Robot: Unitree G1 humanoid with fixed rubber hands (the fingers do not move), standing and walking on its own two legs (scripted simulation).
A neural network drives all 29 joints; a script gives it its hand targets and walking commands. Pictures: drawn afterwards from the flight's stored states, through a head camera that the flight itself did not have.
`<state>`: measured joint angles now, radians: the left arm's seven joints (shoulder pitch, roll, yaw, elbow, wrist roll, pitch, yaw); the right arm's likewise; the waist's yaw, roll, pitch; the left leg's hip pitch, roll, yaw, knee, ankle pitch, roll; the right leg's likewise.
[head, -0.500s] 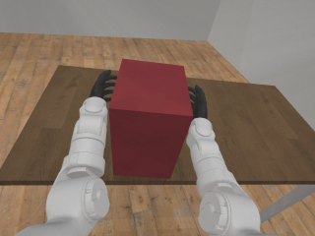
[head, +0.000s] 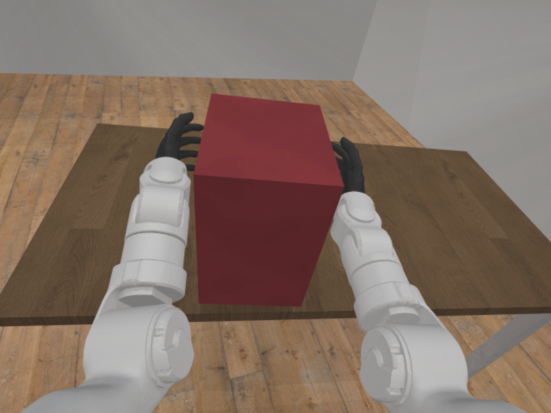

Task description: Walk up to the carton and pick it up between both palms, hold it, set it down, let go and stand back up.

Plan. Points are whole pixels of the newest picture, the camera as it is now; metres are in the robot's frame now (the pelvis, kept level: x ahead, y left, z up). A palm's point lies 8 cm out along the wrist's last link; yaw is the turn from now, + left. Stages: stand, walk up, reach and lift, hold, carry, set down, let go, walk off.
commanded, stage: reach and lift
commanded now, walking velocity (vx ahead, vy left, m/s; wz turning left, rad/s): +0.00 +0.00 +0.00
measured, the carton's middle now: (258, 205) +0.42 +0.01 +0.12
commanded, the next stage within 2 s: hold in 1.88 s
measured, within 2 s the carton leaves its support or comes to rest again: neither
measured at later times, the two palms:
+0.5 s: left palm (171, 153) +0.40 +0.13 +0.21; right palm (359, 175) +0.39 -0.13 +0.20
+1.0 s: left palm (166, 134) +0.40 +0.14 +0.25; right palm (366, 154) +0.39 -0.13 +0.24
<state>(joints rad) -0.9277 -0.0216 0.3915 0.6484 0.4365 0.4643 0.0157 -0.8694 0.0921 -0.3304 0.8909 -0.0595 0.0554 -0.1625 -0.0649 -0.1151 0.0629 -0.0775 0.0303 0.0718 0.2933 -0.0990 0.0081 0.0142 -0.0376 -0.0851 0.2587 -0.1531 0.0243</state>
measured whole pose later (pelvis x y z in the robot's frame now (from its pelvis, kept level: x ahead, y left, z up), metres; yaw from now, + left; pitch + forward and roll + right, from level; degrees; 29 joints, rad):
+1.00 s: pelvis +0.01 -0.01 +0.00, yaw +0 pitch -9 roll -1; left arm -0.89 -0.01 0.38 0.29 0.40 0.81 -0.01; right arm -0.96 -0.04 0.01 0.74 0.27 0.35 -0.25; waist -0.10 -0.07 0.04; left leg -0.04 0.04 0.06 0.33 -0.14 -0.01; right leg 0.06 -0.02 -0.07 0.28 -0.18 0.01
